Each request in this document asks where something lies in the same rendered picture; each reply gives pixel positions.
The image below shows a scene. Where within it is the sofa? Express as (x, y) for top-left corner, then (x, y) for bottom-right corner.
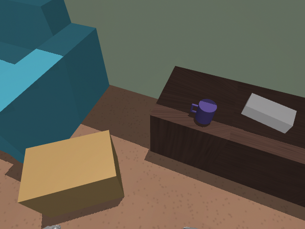
(0, 0), (110, 163)

